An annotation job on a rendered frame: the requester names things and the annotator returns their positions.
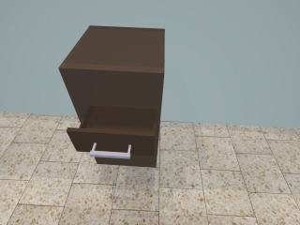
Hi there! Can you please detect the handle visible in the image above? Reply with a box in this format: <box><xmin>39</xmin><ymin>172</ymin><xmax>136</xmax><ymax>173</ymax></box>
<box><xmin>89</xmin><ymin>142</ymin><xmax>131</xmax><ymax>159</ymax></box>

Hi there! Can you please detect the drawer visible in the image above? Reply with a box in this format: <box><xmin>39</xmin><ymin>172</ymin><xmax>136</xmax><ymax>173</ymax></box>
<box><xmin>66</xmin><ymin>105</ymin><xmax>157</xmax><ymax>157</ymax></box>

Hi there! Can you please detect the cabinet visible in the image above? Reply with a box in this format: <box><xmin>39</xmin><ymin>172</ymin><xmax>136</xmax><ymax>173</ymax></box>
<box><xmin>58</xmin><ymin>25</ymin><xmax>165</xmax><ymax>168</ymax></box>

